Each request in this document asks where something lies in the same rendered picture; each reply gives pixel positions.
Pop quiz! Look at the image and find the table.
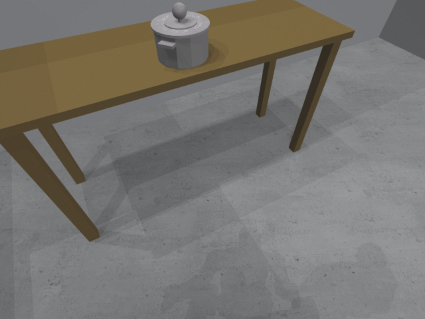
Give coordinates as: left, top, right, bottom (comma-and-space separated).
0, 0, 355, 242

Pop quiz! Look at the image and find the pot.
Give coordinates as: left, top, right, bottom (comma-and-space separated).
154, 30, 209, 69

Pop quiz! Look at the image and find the lid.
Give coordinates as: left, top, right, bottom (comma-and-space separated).
151, 11, 210, 39

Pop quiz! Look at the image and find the knob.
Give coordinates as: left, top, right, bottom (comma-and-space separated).
172, 3, 187, 20

